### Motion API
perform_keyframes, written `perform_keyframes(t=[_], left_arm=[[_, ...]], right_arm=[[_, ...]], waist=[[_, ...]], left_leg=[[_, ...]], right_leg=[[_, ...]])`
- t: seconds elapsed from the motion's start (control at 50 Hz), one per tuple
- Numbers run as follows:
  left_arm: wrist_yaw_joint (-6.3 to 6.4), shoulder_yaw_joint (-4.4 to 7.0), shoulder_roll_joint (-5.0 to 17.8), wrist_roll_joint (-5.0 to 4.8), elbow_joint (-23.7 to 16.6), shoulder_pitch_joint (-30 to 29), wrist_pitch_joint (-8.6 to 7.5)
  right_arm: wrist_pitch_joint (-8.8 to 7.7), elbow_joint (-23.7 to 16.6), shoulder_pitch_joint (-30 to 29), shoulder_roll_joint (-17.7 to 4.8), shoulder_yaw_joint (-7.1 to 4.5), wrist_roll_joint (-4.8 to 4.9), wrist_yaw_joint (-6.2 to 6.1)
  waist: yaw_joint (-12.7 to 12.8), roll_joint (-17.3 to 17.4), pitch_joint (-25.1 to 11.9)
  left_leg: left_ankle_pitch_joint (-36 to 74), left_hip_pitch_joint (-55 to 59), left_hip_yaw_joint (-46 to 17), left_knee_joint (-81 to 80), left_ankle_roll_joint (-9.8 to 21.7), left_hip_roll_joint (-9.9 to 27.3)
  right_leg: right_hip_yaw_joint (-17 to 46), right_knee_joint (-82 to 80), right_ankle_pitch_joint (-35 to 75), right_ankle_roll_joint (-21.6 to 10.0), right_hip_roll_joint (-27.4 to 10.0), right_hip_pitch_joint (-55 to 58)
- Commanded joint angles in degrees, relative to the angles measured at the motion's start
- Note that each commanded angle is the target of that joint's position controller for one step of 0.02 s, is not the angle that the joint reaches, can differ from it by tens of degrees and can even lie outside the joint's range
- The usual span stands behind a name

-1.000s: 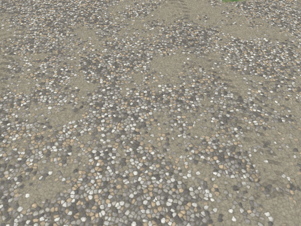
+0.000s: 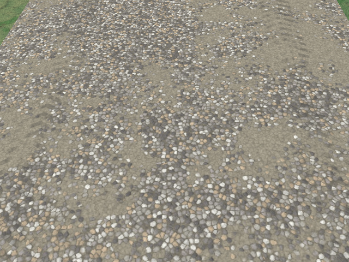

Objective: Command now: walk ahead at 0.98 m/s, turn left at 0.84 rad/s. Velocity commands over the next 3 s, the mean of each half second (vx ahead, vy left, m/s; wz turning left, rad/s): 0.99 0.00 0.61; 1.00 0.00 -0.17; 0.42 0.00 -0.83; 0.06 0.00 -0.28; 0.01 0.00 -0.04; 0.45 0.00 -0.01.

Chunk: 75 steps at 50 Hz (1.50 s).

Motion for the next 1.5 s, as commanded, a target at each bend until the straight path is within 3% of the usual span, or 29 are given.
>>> perform_keyframes(t=[0.02,0.2,0.24,0.28,0.3,0.32,0.34,0.38,0.44,0.62,0.68,0.72,0.74,0.76,0.78,0.8,0.84,0.94,1.04,1.1,1.14,1.16,1.18,1.2,1.22,1.26,1.3,1.38,1.5], left_arm=[[-0.08,1.13,7.61,1.31,-5.49,1.39,1.99],[-0.85,0.05,6.69,-1.67,-12.89,-16.25,1.52],[0.04,1.74,10.24,-1.70,-10.64,-8.56,1.13],[1.82,4.59,15.56,-2.21,-4.61,12.96,0.83],[2.82,5.74,18.59,-0.81,-2.25,24.05,0.77],[1.70,6.88,22.30,0.34,-1.67,18.45,0.88],[0.53,6.61,15.52,-0.44,-3.37,11.84,1.16],[-0.25,5.41,9.47,-0.67,-1.34,9.27,0.86],[-0.45,4.36,6.88,-1.36,4.49,14.42,-0.44],[-1.32,4.62,12.72,-3.83,9.10,19.74,-2.38],[-0.31,4.88,15.64,-3.23,11.45,22.79,-1.22],[0.93,4.93,17.28,-2.68,12.14,21.87,0.47],[0.87,4.32,14.92,-2.53,10.79,21.00,0.65],[0.11,2.39,4.44,-3.71,8.40,26.33,0.40],[0.55,3.70,10.54,-5.17,7.28,23.99,0.32],[0.68,4.17,11.92,-4.89,5.79,16.05,0.35],[-0.37,3.58,9.10,-4.03,6.32,13.31,1.14],[-2.65,3.55,5.30,-2.18,4.19,7.78,5.20],[-4.01,2.15,3.51,-2.51,-0.52,-3.79,4.21],[-4.83,2.57,5.41,-1.55,1.60,1.34,3.52],[-3.90,4.69,10.16,-1.00,5.79,17.87,3.76],[-2.56,6.25,12.79,-1.34,8.41,26.67,3.66],[-0.72,7.61,16.00,-3.07,8.22,23.12,3.79],[-0.85,8.56,22.67,-1.47,6.14,19.46,4.03],[-0.54,9.63,22.93,-2.09,2.44,16.97,4.59],[0.89,7.88,15.37,-3.73,0.33,7.84,6.02],[0.87,6.99,12.84,-4.01,0.79,8.06,5.64],[0.36,7.89,15.42,-2.76,0.20,8.10,5.03],[0.98,8.14,14.31,-3.42,-1.25,9.44,7.54]], right_arm=[[-3.35,-5.02,-2.48,-6.02,-0.89,0.68,-0.36],[-3.66,-3.84,4.62,-8.61,-2.29,1.38,-0.48],[-4.12,-3.56,4.00,-10.45,-2.47,0.80,-0.87],[-4.65,-4.65,-2.51,-11.75,-2.66,-0.51,-0.56],[-5.18,-6.19,-3.24,-4.03,-0.78,-1.29,-0.66],[-5.06,-8.00,7.76,0.33,0.79,2.76,-0.09],[-4.23,-6.08,3.27,-4.00,0.98,0.69,-0.84],[-3.69,-8.27,-7.74,-4.88,0.90,-0.77,0.26],[-2.50,-11.36,-11.19,-1.28,2.18,-1.81,1.83],[-3.17,-18.96,-29.42,0.30,5.22,-0.92,3.94],[-3.20,-17.78,-27.82,-2.94,4.18,-2.00,2.38],[-3.18,-11.94,-8.56,-6.70,2.09,-2.12,0.81],[-3.07,-9.30,1.57,-10.73,0.38,-2.89,-0.37],[-3.28,-9.16,2.62,-14.79,-0.86,-4.59,-1.00],[-2.82,-9.84,2.53,-13.01,-1.06,-2.63,-0.57],[-3.21,-8.57,-2.06,-9.14,-0.55,-1.90,-0.50],[-4.42,-7.30,-6.06,-4.87,0.02,-1.91,-0.23],[-6.70,-3.42,-4.68,-1.02,0.97,0.50,-0.04],[-7.31,-2.21,-4.59,-1.29,1.61,0.63,-0.65],[-7.47,-2.54,-2.92,-6.67,0.77,1.58,-2.79],[-5.84,-3.85,-5.88,-9.86,-0.24,1.52,-3.61],[-4.92,-4.51,-8.57,-10.14,-0.74,1.63,-3.24],[-4.28,-4.51,-9.15,-5.56,-0.27,1.57,-2.07],[-3.90,-8.10,2.98,-0.48,1.45,0.97,-2.76],[-3.86,-10.51,1.68,-2.67,2.01,0.91,-3.03],[-3.45,-11.46,-4.86,-5.06,1.82,-1.11,-2.64],[-0.71,-12.22,-6.95,-5.11,1.64,-2.30,-2.99],[1.75,-14.76,-9.90,-1.92,2.51,-1.52,-3.35],[2.93,-17.57,-16.78,-2.72,2.53,-0.82,-3.13]], waist=[[5.40,-7.37,5.48],[-4.07,1.88,0.52],[-0.53,3.18,-5.55],[11.86,3.29,-14.60],[14.09,-5.55,-20.72],[4.46,-26.53,-26.28],[5.08,-12.52,-17.47],[5.09,0.97,-6.39],[2.34,-3.30,-1.69],[2.63,-3.82,5.77],[0.99,-6.84,0.91],[-8.30,-8.37,-9.87],[-11.89,-6.07,-15.65],[-4.85,10.30,-22.97],[-6.60,7.63,-27.46],[-4.64,2.78,-14.76],[-0.90,-0.51,-4.37],[3.50,2.14,3.00],[3.78,-0.36,7.28],[5.81,1.81,1.62],[13.45,4.23,-7.59],[17.73,1.77,-10.73],[14.95,-9.65,-6.56],[4.75,-11.45,-15.84],[7.56,-5.38,-28.98],[2.60,5.26,-12.87],[0.60,7.42,-5.20],[0.19,4.36,-8.77],[4.11,-4.01,-9.04]], left_leg=[[-0.67,-6.83,-29.62,-24.11,8.25,17.22],[41.61,9.37,-22.63,-17.08,-0.26,14.29],[56.12,14.81,-22.89,-7.17,-2.35,16.03],[52.15,8.68,-20.33,16.34,-3.59,14.71],[18.92,-2.03,-16.25,36.69,-3.36,11.21],[-10.35,-18.82,-10.85,50.56,-6.24,4.36],[-4.24,-25.39,-10.45,50.89,-4.95,10.38],[0.95,-24.76,-9.25,45.67,-5.39,13.44],[-1.37,-25.24,-10.46,39.82,-5.57,15.48],[21.56,-12.43,3.23,6.24,-5.42,16.08],[13.41,-7.84,6.48,2.09,-3.25,10.99],[8.62,14.08,3.85,-0.47,-1.39,9.38],[-0.73,29.43,-5.16,1.00,-0.37,17.87],[-13.72,44.22,-32.33,-2.44,2.58,36.86],[-17.85,42.86,-47.70,-12.44,4.15,40.04],[-14.96,32.75,-36.05,-14.85,1.87,35.71],[-2.46,16.89,-22.69,-19.02,-0.69,31.53],[10.74,7.74,-2.98,-26.42,-5.31,27.06],[41.67,4.75,13.68,-24.56,-10.09,20.99],[63.45,9.77,14.81,-11.48,-12.40,22.43],[69.12,7.35,12.82,11.04,-13.49,25.20],[51.81,2.87,12.07,30.07,-13.98,23.24],[-9.98,-8.68,12.86,51.77,-14.70,10.91],[-20.43,-21.09,3.72,69.36,-16.43,10.68],[-14.87,-27.29,-5.29,71.89,-16.01,11.22],[-10.77,-25.79,-6.82,58.26,-14.94,15.84],[-10.50,-19.54,-6.24,48.28,-16.13,17.99],[-5.06,-13.80,-5.06,34.51,-17.07,18.16],[4.41,-16.94,-5.97,22.92,-15.76,16.78]], right_leg=[[-2.43,-10.28,0.04,2.75,-4.28,-9.06],[-7.95,-49.60,25.30,0.70,2.33,1.75],[-7.70,-51.82,20.94,-0.94,5.05,12.64],[-5.44,-51.00,12.52,-3.31,1.20,33.45],[7.69,-48.57,-5.01,-4.68,-10.46,45.64],[44.54,-62.41,-13.49,-13.69,-23.21,53.39],[43.43,-65.66,-24.33,-13.93,-19.75,46.33],[26.75,-66.82,-11.29,-12.44,-15.15,31.74],[16.14,-69.58,-1.34,-10.36,-11.05,24.13],[-5.50,-82.49,35.49,-8.11,-7.68,16.66],[-8.76,-70.46,66.78,-6.70,-9.03,30.44],[-9.19,-44.63,72.29,-5.33,-9.36,27.30],[-8.66,-26.26,54.14,-5.31,-6.93,14.75],[-7.31,-3.21,-6.19,-4.71,1.84,-5.61],[-1.37,4.97,-5.66,-6.25,3.07,-11.94],[-1.33,1.49,2.57,-6.49,-0.64,-15.22],[-1.63,-4.61,5.88,-5.94,-3.88,-11.54],[-3.49,-10.17,10.22,-4.23,-6.88,-13.84],[-14.09,-33.03,27.01,-5.50,-1.78,-7.44],[-20.13,-43.46,32.04,-6.53,6.17,6.66],[-16.89,-42.97,26.88,-9.37,9.50,24.63],[-11.77,-47.19,29.90,-11.97,7.32,33.30],[-3.96,-51.57,51.92,-14.09,1.20,37.12],[14.70,-42.70,93.76,-23.63,-12.48,49.43],[28.40,-51.44,72.26,-30.20,-17.86,55.62],[26.72,-62.67,36.59,-25.25,-11.99,32.47],[20.53,-63.52,46.63,-21.81,-8.65,17.57],[14.21,-59.95,56.04,-17.26,-2.22,10.73],[16.62,-59.18,34.41,-8.98,0.84,16.06]])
